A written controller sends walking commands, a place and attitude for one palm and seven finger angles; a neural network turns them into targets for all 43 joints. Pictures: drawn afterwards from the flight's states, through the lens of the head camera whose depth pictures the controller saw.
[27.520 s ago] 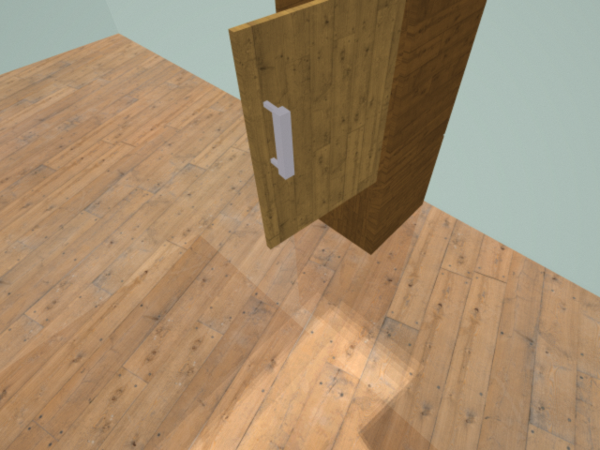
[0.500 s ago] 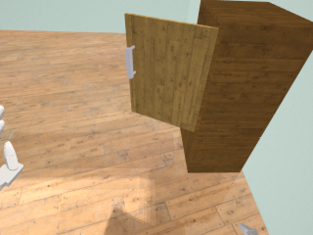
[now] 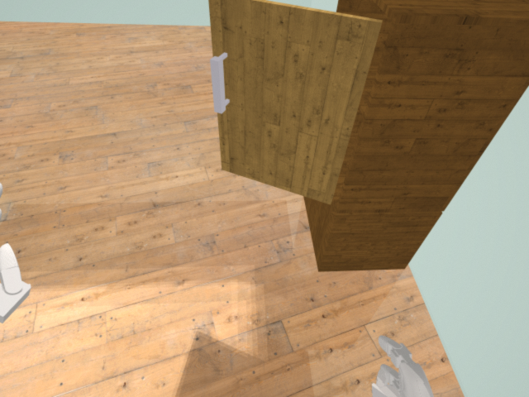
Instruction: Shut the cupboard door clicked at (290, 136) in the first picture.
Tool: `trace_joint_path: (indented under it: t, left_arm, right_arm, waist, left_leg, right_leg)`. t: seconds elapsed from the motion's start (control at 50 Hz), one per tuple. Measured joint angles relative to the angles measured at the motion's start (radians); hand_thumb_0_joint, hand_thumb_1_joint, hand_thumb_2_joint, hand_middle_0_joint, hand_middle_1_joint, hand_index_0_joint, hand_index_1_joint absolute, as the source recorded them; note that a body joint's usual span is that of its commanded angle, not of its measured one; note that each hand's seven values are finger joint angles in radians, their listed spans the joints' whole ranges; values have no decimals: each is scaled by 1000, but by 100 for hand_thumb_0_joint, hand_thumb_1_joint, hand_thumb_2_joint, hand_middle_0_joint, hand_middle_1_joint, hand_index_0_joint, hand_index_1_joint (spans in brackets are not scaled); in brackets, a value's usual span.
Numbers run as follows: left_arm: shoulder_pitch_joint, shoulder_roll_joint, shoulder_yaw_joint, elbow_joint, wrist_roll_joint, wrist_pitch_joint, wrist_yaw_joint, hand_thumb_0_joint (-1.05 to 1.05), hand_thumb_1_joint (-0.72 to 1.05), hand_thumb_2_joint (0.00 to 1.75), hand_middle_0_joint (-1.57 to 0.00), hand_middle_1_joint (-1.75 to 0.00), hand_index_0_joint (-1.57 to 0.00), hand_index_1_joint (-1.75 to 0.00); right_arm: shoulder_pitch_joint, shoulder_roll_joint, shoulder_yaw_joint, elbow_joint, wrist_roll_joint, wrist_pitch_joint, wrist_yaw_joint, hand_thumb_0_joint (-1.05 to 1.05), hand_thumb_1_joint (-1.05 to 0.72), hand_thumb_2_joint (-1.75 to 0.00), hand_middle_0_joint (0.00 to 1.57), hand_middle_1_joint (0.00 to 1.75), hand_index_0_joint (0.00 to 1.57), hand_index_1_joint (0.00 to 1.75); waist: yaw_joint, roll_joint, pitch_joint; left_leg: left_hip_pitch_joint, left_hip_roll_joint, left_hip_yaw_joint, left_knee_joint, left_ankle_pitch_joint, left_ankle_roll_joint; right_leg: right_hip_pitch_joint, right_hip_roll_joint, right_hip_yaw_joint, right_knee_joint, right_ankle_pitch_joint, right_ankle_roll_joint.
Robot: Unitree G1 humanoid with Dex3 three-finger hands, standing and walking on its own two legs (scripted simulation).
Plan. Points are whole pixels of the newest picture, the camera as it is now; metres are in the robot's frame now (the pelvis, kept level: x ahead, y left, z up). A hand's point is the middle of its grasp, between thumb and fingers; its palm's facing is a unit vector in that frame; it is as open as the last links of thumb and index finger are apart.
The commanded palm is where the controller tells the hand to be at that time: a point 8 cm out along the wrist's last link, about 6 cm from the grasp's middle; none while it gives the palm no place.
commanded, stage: let the arm hang, fingers relaxed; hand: left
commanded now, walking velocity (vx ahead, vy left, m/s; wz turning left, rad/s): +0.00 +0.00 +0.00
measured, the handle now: (222, 83) +0.92 +0.17 +0.03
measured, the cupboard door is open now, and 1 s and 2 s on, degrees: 64 64 64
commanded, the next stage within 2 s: look to check the result in 1.12 s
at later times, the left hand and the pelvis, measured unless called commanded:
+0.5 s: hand out of the picture -0.06 +0.19 -0.18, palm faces +0.04 -0.98 -0.18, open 7.2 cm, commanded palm none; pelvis -0.04 +0.01 +0.00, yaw +1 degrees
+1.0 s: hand out of the picture -0.04 +0.16 -0.17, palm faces +0.04 -0.99 -0.17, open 7.4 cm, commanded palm none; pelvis -0.03 +0.00 +0.00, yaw +0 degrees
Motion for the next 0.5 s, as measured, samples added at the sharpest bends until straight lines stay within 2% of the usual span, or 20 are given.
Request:
trace_joint_path:
  t: [0.02, 0.04, 0.06, 0.1, 0.14, 0.18, 0.26, 0.3, 0.38, 0.46, 0.5]
  left_arm:
    - [-5, -7, -5, 9, 1, 6, 1, 2, 89, 90, -21, -31, -21, -30]
    - [-35, -10, -33, 61, 14, -1, -11, 2, 89, 90, -21, -31, -21, -30]
    - [-85, -14, -80, 148, 30, 17, -36, 1, 89, 90, -21, -31, -21, -30]
    - [-177, -46, -180, 366, 51, 100, -83, 1, 89, 90, -20, -31, -20, -30]
    - [-237, -92, -268, 602, 65, 176, -119, 1, 90, 90, -20, -30, -20, -30]
    - [-262, -140, -341, 806, 76, 225, -144, 1, 90, 90, -20, -30, -19, -30]
    - [-244, -230, -434, 1084, 83, 261, -162, 1, 91, 90, -20, -30, -19, -30]
    - [-231, -263, -434, 1175, 77, 266, -147, 1, 93, 89, -20, -30, -20, -30]
    - [-231, -231, -406, 1308, 74, 257, -137, 0, 99, 89, -21, -31, -21, -30]
    - [-221, -224, -402, 1400, 76, 245, -147, 0, 97, 89, -21, -30, -20, -30]
    - [-212, -225, -401, 1434, 76, 236, -149, 0, 96, 89, -21, -30, -20, -30]
  right_arm:
    - [6, -5, -2, 4, 0, 1, -3, 1, -90, -90, 20, 30, 21, 30]
    - [8, -22, -9, 24, 5, -21, 11, 1, -90, -90, 20, 30, 21, 30]
    - [3, -46, -17, 52, 4, -32, 32, 1, -90, -90, 20, 30, 21, 30]
    - [-22, -97, -28, 107, -4, -18, 59, 1, -90, -90, 20, 30, 21, 30]
    - [-47, -132, -35, 147, -13, 9, 67, 1, -90, -90, 20, 30, 21, 30]
    - [-57, -145, -39, 173, -22, 34, 69, 1, -91, -90, 20, 30, 21, 30]
    - [-9, -119, -39, 213, -36, 74, 69, 1, -91, -90, 20, 30, 21, 30]
    - [34, -96, -40, 244, -39, 91, 66, 1, -91, -90, 20, 30, 21, 30]
    - [122, -43, -37, 332, -44, 101, 57, 1, -91, -90, 20, 30, 20, 30]
    - [177, -18, -39, 398, -39, 104, 46, 1, -91, -90, 20, 30, 20, 30]
    - [185, -12, -42, 423, -34, 103, 41, 1, -91, -90, 20, 30, 20, 30]
  waist:
    - [3, 1, -2]
    - [8, 10, -4]
    - [18, 22, -6]
    - [30, 56, -10]
    - [21, 83, -7]
    - [2, 90, 4]
    - [-26, 38, 34]
    - [-28, 5, 51]
    - [-18, -50, 77]
    - [-6, -41, 79]
    - [-2, -26, 81]
  left_leg:
    - [2, -1, -2, -3, 4, 1]
    - [-8, -2, -8, 5, 6, 2]
    - [-22, -6, -12, 20, 6, 4]
    - [-45, -14, -14, 47, 5, 12]
    - [-61, -21, -10, 65, 6, 20]
    - [-66, -25, -6, 71, 10, 24]
    - [-69, -28, -13, 84, -1, 10]
    - [-76, -23, -29, 105, -13, 2]
    - [-71, -18, -42, 101, 8, 14]
    - [-52, -24, -33, 28, 44, 21]
    - [-40, -29, -26, -8, 64, 23]
  right_leg:
    - [2, 0, -2, -2, 3, 0]
    - [-6, -2, -11, 8, 4, 1]
    - [-18, -6, -17, 25, -1, 2]
    - [-46, -15, -19, 67, -14, 7]
    - [-71, -23, -17, 107, -25, 11]
    - [-85, -28, -13, 130, -29, 12]
    - [-90, -29, -15, 148, -33, 3]
    - [-85, -19, -24, 149, -34, -3]
    - [-72, -9, -34, 136, -30, -7]
    - [-69, -10, -22, 93, -33, -28]
    - [-64, -13, -12, 65, -1, -27]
